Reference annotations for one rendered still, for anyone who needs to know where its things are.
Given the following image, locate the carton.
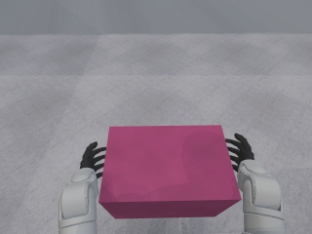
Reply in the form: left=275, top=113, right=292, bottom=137
left=98, top=125, right=242, bottom=219

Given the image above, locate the right robot hand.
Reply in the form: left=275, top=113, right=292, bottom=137
left=225, top=133, right=254, bottom=172

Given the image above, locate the left robot forearm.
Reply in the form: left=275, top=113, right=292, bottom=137
left=58, top=168, right=99, bottom=234

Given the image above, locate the right robot forearm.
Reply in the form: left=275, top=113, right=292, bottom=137
left=237, top=159, right=286, bottom=234

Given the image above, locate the left robot hand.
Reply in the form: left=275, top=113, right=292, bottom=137
left=80, top=141, right=106, bottom=179

